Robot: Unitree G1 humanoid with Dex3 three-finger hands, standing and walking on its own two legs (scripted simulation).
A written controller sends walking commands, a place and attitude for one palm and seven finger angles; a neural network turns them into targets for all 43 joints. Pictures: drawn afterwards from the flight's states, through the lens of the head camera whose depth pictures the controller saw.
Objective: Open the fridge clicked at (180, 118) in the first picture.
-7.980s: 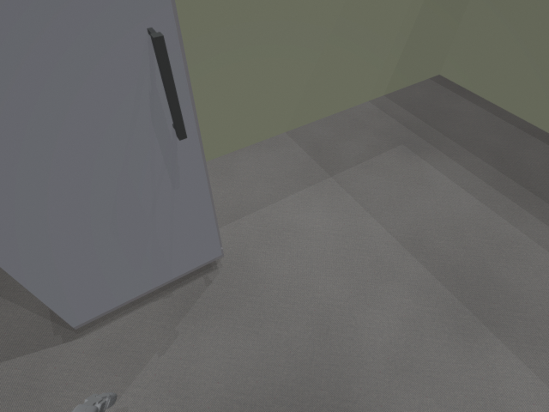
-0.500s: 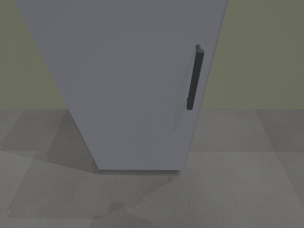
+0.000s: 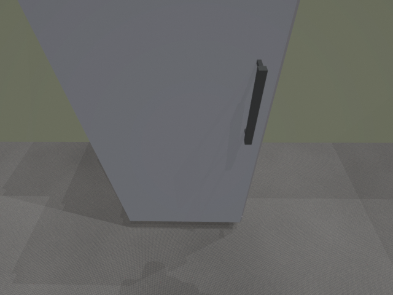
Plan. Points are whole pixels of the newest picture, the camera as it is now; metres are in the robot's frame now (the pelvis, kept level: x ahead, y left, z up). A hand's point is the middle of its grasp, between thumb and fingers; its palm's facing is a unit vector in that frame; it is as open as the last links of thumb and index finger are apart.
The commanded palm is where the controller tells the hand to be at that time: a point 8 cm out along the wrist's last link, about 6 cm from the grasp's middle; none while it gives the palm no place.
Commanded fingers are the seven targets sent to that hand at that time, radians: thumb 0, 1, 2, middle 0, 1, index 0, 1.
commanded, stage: look again from close up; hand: right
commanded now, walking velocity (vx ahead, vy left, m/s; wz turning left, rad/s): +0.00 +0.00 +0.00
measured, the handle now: (253, 106) +0.56 -0.12 +0.08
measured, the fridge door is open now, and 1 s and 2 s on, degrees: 0 0 0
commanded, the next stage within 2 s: shuffle to correct the standing spot in 1.04 s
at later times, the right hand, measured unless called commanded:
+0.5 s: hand out of the picture -0.02 -0.16 -0.18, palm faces +0.04 +0.99 -0.16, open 7.4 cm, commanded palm none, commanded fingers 0.00 -0.90 -0.90 0.20 0.30 0.20 0.30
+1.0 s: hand out of the picture -0.01 -0.16 -0.18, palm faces +0.04 +0.99 -0.16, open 7.4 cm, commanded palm none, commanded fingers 0.00 -0.90 -0.90 0.20 0.30 0.20 0.30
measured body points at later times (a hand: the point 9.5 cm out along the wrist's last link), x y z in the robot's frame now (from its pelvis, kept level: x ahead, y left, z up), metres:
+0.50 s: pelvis +0.00 +0.00 +0.00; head +0.01 -0.01 +0.45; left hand +0.01 +0.22 -0.15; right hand -0.02 -0.22 -0.17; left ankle -0.02 +0.13 -0.74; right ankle +0.04 -0.11 -0.74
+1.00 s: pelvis +0.01 +0.00 +0.00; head +0.01 -0.01 +0.45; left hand +0.01 +0.22 -0.16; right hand -0.01 -0.21 -0.17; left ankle -0.02 +0.13 -0.74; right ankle +0.04 -0.11 -0.74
